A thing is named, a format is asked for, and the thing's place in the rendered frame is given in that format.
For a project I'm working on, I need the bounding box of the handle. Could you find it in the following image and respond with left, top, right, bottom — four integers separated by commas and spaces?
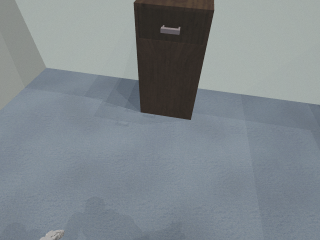
160, 25, 181, 35

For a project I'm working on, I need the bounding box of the cabinet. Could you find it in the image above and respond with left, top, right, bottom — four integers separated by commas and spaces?
133, 0, 215, 120

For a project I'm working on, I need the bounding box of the drawer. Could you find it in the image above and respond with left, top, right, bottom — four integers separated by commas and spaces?
138, 6, 209, 45

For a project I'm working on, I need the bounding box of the left robot hand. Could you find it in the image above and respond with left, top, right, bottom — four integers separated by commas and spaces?
40, 229, 65, 240

